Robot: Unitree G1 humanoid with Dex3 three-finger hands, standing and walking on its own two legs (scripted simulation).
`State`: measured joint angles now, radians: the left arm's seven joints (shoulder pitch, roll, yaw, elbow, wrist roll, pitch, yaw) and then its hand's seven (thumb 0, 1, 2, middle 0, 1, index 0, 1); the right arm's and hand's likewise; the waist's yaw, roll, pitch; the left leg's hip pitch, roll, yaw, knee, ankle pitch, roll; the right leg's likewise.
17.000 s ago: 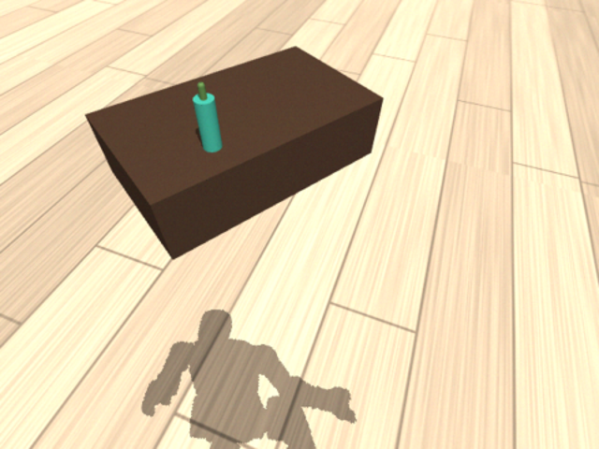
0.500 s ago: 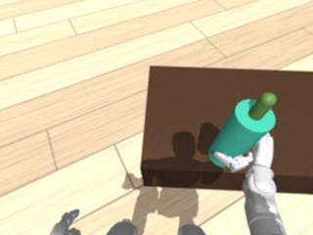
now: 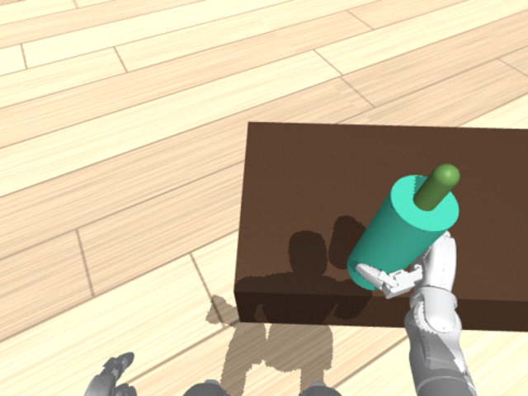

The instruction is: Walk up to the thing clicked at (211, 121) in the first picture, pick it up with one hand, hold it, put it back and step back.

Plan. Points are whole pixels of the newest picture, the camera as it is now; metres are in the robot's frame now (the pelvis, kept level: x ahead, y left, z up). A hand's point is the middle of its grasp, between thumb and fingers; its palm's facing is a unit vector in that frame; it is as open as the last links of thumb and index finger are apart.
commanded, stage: hold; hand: right
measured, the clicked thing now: (399, 231) +0.33 -0.17 +0.08
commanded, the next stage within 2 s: none
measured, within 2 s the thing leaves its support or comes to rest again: neither
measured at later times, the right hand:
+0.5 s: hand (395, 253) +0.33 -0.18 +0.03, palm faces +0.22 +0.97 -0.02, open 11.0 cm
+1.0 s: hand (391, 250) +0.33 -0.17 +0.03, palm faces +0.23 +0.97 -0.02, open 11.0 cm
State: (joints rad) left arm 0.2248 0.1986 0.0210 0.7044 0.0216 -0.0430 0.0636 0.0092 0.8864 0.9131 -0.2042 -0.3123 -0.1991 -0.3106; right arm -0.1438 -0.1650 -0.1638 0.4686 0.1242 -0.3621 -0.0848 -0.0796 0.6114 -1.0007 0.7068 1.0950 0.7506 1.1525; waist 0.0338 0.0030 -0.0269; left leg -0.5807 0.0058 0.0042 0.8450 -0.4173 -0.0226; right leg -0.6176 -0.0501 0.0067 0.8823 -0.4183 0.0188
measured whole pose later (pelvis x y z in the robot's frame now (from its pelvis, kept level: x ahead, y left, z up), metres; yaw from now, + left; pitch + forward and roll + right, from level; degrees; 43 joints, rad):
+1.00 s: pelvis +0.00 +0.00 +0.01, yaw +0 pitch +7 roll +1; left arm 0.23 0.19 0.02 0.70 0.02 -0.06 0.06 0.01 0.88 0.92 -0.21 -0.32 -0.20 -0.31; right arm -0.11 -0.15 -0.13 0.44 0.12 -0.33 -0.10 -0.08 0.61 -1.00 0.71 1.10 0.75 1.15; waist 0.03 0.00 -0.01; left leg -0.51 0.01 0.00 0.80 -0.40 -0.02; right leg -0.55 -0.04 0.00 0.83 -0.40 0.02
